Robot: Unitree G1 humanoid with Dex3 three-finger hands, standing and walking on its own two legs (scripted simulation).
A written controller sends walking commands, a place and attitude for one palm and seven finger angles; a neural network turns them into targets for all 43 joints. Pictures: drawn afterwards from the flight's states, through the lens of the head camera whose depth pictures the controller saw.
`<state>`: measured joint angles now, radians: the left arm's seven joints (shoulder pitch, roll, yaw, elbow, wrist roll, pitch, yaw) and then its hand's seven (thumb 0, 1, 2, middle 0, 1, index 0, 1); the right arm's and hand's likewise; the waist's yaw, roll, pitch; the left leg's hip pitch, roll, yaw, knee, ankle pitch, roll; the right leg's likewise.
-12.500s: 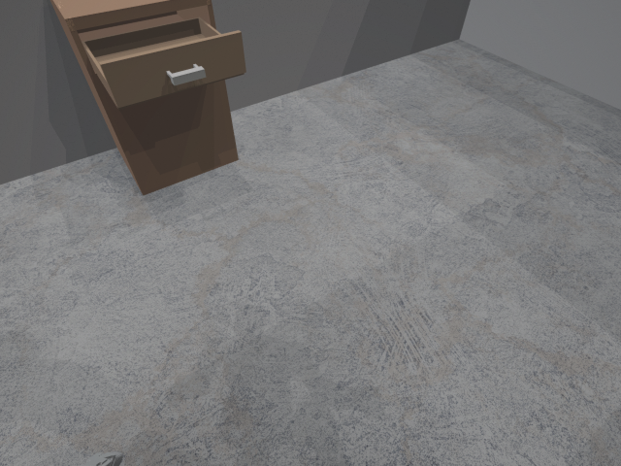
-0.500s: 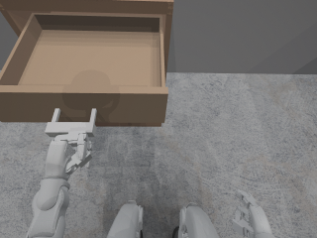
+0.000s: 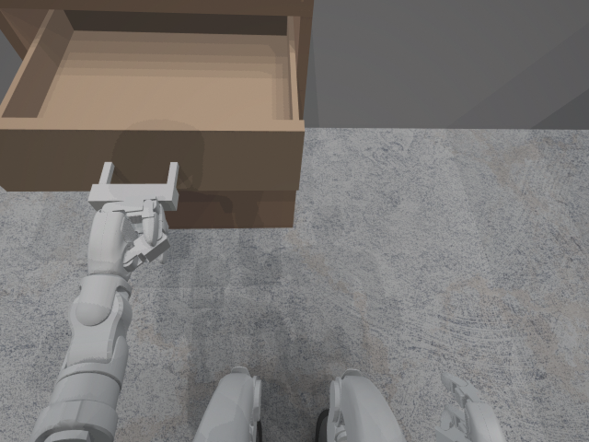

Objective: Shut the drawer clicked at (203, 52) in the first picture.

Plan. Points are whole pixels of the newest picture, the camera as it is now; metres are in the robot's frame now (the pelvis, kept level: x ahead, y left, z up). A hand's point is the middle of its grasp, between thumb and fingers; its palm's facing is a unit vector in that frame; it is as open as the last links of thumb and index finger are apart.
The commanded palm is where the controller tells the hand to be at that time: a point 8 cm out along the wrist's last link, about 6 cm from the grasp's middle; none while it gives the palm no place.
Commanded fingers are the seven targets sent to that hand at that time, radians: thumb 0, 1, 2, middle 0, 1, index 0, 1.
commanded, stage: push the drawer shut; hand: left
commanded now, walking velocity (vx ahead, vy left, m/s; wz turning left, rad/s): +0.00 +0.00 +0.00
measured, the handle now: (138, 183) +0.45 +0.24 +0.03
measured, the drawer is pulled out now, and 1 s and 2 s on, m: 0.25 0.12 0.00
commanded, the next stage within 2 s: none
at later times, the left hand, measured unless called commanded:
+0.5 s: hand (169, 193) +0.44 +0.19 +0.02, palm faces +0.05 -1.00 -0.05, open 3.0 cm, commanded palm +0.42 +0.24 +0.03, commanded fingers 0.00 0.90 0.90 -1.40 -1.60 -1.40 -1.60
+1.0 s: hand (170, 158) +0.50 +0.20 +0.02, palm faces +0.04 -1.00 -0.04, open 2.9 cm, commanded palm +0.49 +0.25 +0.03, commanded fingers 0.00 0.90 0.90 -1.40 -1.60 -1.40 -1.60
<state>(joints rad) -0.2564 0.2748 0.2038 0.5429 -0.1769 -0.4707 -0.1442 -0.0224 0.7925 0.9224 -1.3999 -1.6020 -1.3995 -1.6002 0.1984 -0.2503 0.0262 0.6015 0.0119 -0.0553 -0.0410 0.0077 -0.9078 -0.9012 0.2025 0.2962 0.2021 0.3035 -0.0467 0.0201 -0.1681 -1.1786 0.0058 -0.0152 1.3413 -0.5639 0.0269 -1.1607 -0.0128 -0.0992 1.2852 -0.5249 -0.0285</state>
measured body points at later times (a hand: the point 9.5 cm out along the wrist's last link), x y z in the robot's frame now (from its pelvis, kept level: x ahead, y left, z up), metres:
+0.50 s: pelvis +0.00 +0.01 +0.00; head +0.14 +0.02 +0.43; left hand +0.43 +0.25 +0.03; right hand +0.09 -0.26 -0.12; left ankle +0.03 +0.10 -0.61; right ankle +0.04 -0.11 -0.61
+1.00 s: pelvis +0.00 +0.01 -0.01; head +0.16 +0.03 +0.41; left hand +0.49 +0.26 +0.03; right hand +0.05 -0.27 -0.12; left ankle +0.03 +0.10 -0.61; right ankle +0.04 -0.11 -0.61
